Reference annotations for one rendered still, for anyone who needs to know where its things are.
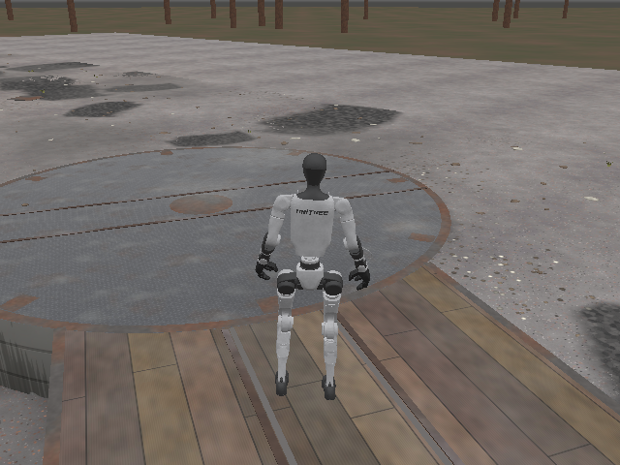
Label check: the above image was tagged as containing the robot right thigh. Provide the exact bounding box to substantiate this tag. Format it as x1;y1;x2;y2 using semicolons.
322;270;343;339

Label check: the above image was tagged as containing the left robot forearm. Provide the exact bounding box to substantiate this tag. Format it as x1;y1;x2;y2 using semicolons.
258;232;275;265

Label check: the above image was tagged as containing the robot right upper arm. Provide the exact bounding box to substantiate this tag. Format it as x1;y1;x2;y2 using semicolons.
333;197;358;251

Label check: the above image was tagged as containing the robot left thigh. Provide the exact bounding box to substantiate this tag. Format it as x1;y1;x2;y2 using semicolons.
277;269;296;332

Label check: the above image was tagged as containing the right robot forearm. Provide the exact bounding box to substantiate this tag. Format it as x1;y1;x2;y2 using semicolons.
349;236;368;272

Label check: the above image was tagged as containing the robot left upper arm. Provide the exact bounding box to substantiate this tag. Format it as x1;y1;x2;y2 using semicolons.
265;194;293;247

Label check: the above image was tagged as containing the robot thigh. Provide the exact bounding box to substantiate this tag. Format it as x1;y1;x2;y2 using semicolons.
277;269;296;332
322;270;343;339

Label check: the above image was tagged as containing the robot left hand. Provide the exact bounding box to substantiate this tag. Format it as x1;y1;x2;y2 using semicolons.
255;262;278;280

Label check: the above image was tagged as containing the robot right hand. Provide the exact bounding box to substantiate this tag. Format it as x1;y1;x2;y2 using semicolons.
349;268;370;290

